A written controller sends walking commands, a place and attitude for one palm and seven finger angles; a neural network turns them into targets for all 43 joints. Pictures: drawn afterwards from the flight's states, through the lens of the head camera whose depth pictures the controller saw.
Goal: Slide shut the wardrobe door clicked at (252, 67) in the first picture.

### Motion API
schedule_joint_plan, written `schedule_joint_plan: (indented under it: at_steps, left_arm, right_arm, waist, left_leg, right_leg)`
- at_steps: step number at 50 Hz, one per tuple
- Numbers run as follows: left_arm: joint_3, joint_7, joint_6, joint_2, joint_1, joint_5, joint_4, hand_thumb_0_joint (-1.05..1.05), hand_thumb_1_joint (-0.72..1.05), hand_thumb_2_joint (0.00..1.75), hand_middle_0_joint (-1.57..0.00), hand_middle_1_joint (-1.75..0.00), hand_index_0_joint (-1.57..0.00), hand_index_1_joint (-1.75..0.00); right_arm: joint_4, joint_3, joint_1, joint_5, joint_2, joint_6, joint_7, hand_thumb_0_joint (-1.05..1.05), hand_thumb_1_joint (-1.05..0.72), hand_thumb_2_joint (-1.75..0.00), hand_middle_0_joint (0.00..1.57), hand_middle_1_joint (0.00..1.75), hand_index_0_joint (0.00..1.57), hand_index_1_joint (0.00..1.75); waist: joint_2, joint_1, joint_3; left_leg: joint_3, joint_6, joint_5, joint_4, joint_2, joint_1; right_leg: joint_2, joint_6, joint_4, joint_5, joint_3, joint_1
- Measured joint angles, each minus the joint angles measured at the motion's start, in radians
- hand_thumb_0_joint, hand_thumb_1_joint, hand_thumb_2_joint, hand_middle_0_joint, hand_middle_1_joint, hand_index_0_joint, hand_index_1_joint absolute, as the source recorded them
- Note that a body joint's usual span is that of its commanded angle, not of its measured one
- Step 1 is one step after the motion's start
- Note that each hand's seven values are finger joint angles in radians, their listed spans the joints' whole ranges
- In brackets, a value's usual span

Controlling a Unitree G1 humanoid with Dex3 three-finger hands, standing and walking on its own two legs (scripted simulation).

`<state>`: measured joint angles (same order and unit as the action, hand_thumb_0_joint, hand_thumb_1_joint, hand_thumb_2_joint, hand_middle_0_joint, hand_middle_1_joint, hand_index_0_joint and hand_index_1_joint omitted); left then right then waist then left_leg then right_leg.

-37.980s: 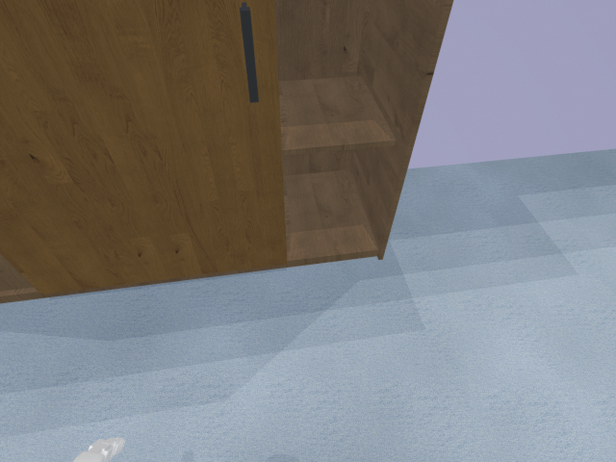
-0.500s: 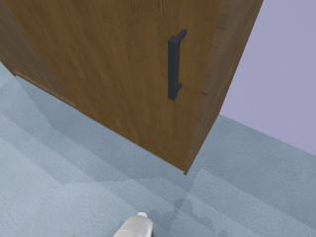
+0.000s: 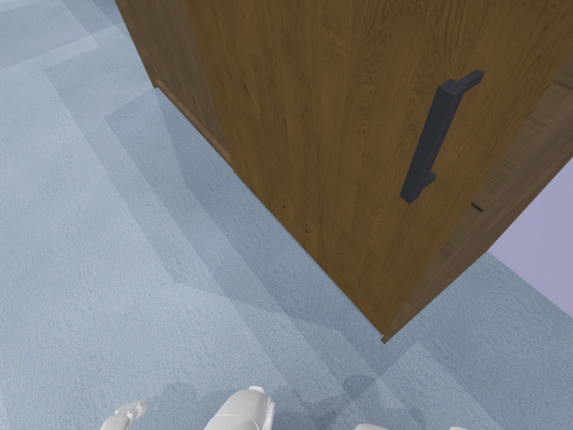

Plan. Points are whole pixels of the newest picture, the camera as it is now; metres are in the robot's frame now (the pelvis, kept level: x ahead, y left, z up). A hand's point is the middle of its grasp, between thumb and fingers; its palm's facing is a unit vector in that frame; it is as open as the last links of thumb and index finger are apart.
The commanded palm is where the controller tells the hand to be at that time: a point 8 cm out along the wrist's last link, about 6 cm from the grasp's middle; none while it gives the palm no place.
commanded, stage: walk to a spot facing it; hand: left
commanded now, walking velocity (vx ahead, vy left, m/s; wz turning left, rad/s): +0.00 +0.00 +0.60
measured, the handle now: (437, 144) +0.45 -0.18 +0.13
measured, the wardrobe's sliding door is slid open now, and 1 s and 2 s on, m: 0.00 0.00 0.00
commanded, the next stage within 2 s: none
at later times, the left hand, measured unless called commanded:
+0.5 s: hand out of the picture +0.04 +0.23 -0.15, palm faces +0.32 -0.89 -0.33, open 7.4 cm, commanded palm none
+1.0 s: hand out of the picture -0.05 +0.21 -0.15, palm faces +0.60 -0.76 -0.26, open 7.4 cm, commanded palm none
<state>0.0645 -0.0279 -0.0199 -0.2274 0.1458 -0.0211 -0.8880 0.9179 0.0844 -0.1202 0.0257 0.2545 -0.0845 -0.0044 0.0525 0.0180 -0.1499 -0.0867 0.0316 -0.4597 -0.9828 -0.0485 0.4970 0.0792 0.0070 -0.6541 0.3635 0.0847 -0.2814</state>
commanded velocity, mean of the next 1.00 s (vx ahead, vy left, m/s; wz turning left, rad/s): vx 0.00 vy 0.00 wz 0.60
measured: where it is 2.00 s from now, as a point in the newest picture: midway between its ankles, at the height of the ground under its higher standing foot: outside the picture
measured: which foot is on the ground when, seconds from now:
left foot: up 0.00-0.18, down 0.20-0.48, up 0.50-0.76, down 0.78-1.00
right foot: down 0.00-0.20, up 0.22-0.46, down 0.48-0.78, up 0.80-1.00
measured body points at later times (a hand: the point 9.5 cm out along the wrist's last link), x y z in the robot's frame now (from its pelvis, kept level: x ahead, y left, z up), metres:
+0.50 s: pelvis +0.01 -0.02 +0.00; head +0.08 -0.02 +0.44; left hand +0.02 +0.27 -0.12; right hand +0.16 -0.25 -0.16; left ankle +0.02 +0.13 -0.72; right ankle +0.06 -0.14 -0.73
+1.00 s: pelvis +0.00 -0.02 +0.01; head +0.06 +0.03 +0.45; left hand -0.08 +0.25 -0.13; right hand +0.22 -0.19 -0.13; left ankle -0.04 +0.10 -0.72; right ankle +0.07 -0.15 -0.69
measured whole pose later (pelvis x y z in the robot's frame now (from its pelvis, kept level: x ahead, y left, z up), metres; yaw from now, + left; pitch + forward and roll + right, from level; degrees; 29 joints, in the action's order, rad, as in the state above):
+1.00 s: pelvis +0.00 -0.02 +0.01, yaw +37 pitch +1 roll -1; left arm 0.08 -0.01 -0.06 -0.25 0.11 0.00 -0.90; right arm 0.92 0.06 -0.15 0.03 0.22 -0.06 0.01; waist 0.01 0.01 -0.15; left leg -0.08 0.00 -0.22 -0.53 -0.01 0.33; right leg 0.06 0.07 -0.85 0.48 0.05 -0.38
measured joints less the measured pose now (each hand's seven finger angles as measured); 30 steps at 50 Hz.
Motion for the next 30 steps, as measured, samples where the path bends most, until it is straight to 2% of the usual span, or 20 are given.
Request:
schedule_joint_plan:
  at_steps: [2, 3, 7, 9, 10, 12, 15, 18, 21, 23, 24, 25, 27, 29, 30]
  left_arm:
    - [-0.003, -0.005, 0.000, 0.009, 0.018, 0.000, -0.011, 0.00, 0.90, 0.90, -0.20, -0.30, -0.20, -0.30]
    - [-0.002, -0.007, 0.000, 0.011, 0.024, -0.001, -0.016, 0.00, 0.90, 0.90, -0.20, -0.30, -0.20, -0.30]
    - [0.000, -0.005, 0.008, 0.008, 0.039, 0.000, -0.021, 0.00, 0.90, 0.90, -0.20, -0.30, -0.20, -0.30]
    - [0.002, 0.000, 0.008, 0.003, 0.047, 0.004, -0.022, 0.00, 0.90, 0.90, -0.20, -0.30, -0.20, -0.30]
    - [0.003, 0.003, 0.004, 0.005, 0.057, 0.008, -0.021, 0.00, 0.90, 0.90, -0.20, -0.30, -0.20, -0.30]
    - [0.005, 0.001, -0.020, -0.006, 0.033, 0.013, -0.032, 0.00, 0.90, 0.90, -0.20, -0.30, -0.20, -0.30]
    - [0.012, -0.001, -0.046, -0.012, -0.003, 0.013, -0.030, 0.00, 0.90, 0.90, -0.20, -0.30, -0.20, -0.30]
    - [0.011, 0.009, -0.045, -0.010, -0.023, 0.013, -0.016, 0.00, 0.91, 0.90, -0.20, -0.30, -0.20, -0.30]
    - [0.008, 0.013, -0.035, -0.009, -0.025, 0.016, -0.002, 0.00, 0.91, 0.90, -0.20, -0.30, -0.20, -0.30]
    - [0.006, 0.014, -0.022, -0.013, -0.016, 0.017, 0.006, 0.00, 0.91, 0.90, -0.20, -0.30, -0.20, -0.30]
    - [0.004, 0.013, -0.012, -0.023, -0.002, 0.013, 0.016, 0.00, 0.90, 0.90, -0.20, -0.30, -0.20, -0.30]
    - [0.006, 0.008, -0.004, -0.022, 0.000, 0.007, 0.014, 0.00, 0.90, 0.90, -0.20, -0.30, -0.20, -0.30]
    - [0.001, 0.001, -0.004, -0.005, 0.002, 0.002, 0.002, 0.00, 0.90, 0.90, -0.20, -0.30, -0.20, -0.30]
    - [-0.003, -0.003, -0.008, 0.009, 0.012, 0.000, -0.008, 0.00, 0.90, 0.90, -0.20, -0.30, -0.20, -0.30]
    - [-0.003, -0.004, -0.008, 0.012, 0.017, 0.000, -0.012, 0.00, 0.90, 0.90, -0.20, -0.30, -0.20, -0.30]
  right_arm:
    - [0.000, 0.003, 0.009, -0.001, 0.000, -0.001, -0.006, 0.00, -0.90, -0.90, 0.20, 0.30, 0.20, 0.30]
    - [-0.001, 0.001, 0.012, -0.003, -0.004, 0.000, -0.009, 0.00, -0.91, -0.90, 0.20, 0.30, 0.20, 0.29]
    - [-0.008, -0.014, 0.023, -0.011, -0.019, 0.011, -0.018, 0.00, -0.91, -0.90, 0.20, 0.30, 0.20, 0.29]
    - [-0.013, -0.019, 0.023, -0.009, -0.019, 0.022, -0.021, 0.00, -0.91, -0.90, 0.20, 0.30, 0.20, 0.29]
    - [-0.021, -0.021, 0.016, -0.006, -0.009, 0.030, -0.023, 0.00, -0.91, -0.90, 0.20, 0.30, 0.20, 0.29]
    - [-0.017, -0.015, 0.017, -0.002, -0.013, 0.044, -0.014, 0.00, -0.91, -0.90, 0.20, 0.30, 0.20, 0.29]
    - [-0.009, -0.024, 0.002, 0.006, -0.019, 0.043, -0.002, 0.00, -0.91, -0.90, 0.20, 0.30, 0.20, 0.29]
    - [0.002, -0.026, -0.018, 0.008, -0.017, 0.033, 0.006, 0.00, -0.90, -0.90, 0.20, 0.30, 0.20, 0.30]
    - [0.008, -0.023, -0.033, 0.010, -0.014, 0.024, 0.008, 0.00, -0.90, -0.90, 0.20, 0.30, 0.20, 0.30]
    - [0.008, -0.019, -0.041, 0.006, -0.012, 0.016, 0.009, 0.00, -0.90, -0.90, 0.20, 0.30, 0.20, 0.30]
    - [0.004, -0.015, -0.049, 0.001, -0.016, 0.010, 0.008, 0.00, -0.90, -0.90, 0.20, 0.30, 0.20, 0.30]
    - [0.006, -0.009, -0.042, -0.003, -0.013, 0.006, 0.007, 0.00, -0.90, -0.90, 0.20, 0.30, 0.20, 0.30]
    - [0.007, 0.003, -0.027, -0.003, 0.002, -0.002, 0.002, 0.00, -0.90, -0.90, 0.20, 0.30, 0.20, 0.30]
    - [0.005, 0.010, -0.018, -0.001, 0.009, -0.005, -0.004, 0.01, -0.90, -0.90, 0.20, 0.30, 0.20, 0.30]
    - [0.004, 0.009, -0.014, -0.002, 0.007, -0.005, -0.007, 0.01, -0.91, -0.90, 0.20, 0.30, 0.20, 0.29]
  waist:
    - [-0.004, 0.006, 0.001]
    - [-0.016, 0.007, -0.002]
    - [-0.072, 0.000, -0.012]
    - [-0.090, -0.003, -0.013]
    - [-0.076, -0.003, -0.002]
    - [-0.087, -0.001, -0.014]
    - [-0.080, -0.011, -0.026]
    - [-0.051, -0.013, -0.017]
    - [-0.026, -0.009, 0.000]
    - [-0.016, -0.007, 0.015]
    - [-0.031, -0.008, 0.032]
    - [-0.029, -0.010, 0.029]
    - [-0.007, 0.001, 0.012]
    - [-0.006, 0.011, 0.005]
    - [-0.015, 0.014, 0.002]
  left_leg:
    - [0.050, 0.012, -0.010, -0.100, 0.016, 0.015]
    - [0.079, 0.017, -0.017, -0.087, 0.026, 0.003]
    - [0.161, 0.014, 0.017, 0.175, 0.046, -0.094]
    - [0.182, 0.002, 0.124, 0.338, 0.042, -0.157]
    - [0.170, -0.021, 0.219, 0.409, 0.054, -0.186]
    - [0.145, -0.048, 0.203, 0.368, 0.037, -0.160]
    - [0.099, -0.048, 0.197, 0.377, 0.031, -0.157]
    - [0.047, -0.035, 0.237, 0.429, 0.032, -0.162]
    - [0.004, -0.022, 0.257, 0.449, 0.031, -0.156]
    - [-0.021, -0.009, 0.253, 0.430, 0.026, -0.140]
    - [-0.021, -0.010, 0.227, 0.396, 0.011, -0.116]
    - [-0.022, -0.008, 0.140, 0.318, 0.005, -0.087]
    - [-0.016, -0.011, 0.020, 0.099, -0.003, -0.024]
    - [0.028, -0.002, 0.000, -0.057, 0.005, 0.014]
    - [0.054, 0.005, -0.003, -0.085, 0.014, 0.016]
  right_leg:
    - [0.012, 0.002, 0.038, 0.004, 0.016, 0.031]
    - [0.022, 0.004, 0.056, -0.001, 0.022, 0.045]
    - [0.067, 0.018, 0.074, -0.002, 0.056, 0.073]
    - [0.088, 0.029, 0.026, 0.028, 0.077, 0.064]
    - [0.087, 0.034, -0.037, 0.047, 0.091, 0.036]
    - [0.083, 0.052, -0.244, 0.177, 0.041, -0.044]
    - [0.040, 0.061, -0.406, 0.200, -0.014, -0.127]
    - [0.011, 0.064, -0.369, 0.153, -0.031, -0.147]
    - [-0.012, 0.060, -0.218, 0.127, -0.040, -0.110]
    - [-0.026, 0.055, -0.058, 0.064, -0.038, -0.050]
    - [-0.016, 0.041, 0.051, 0.021, -0.048, -0.015]
    - [-0.013, 0.027, 0.054, -0.027, -0.046, -0.020]
    - [-0.009, 0.009, 0.033, -0.041, -0.018, -0.011]
    - [0.005, 0.006, 0.058, -0.046, 0.005, 0.014]
    - [0.015, 0.007, 0.073, -0.051, 0.012, 0.025]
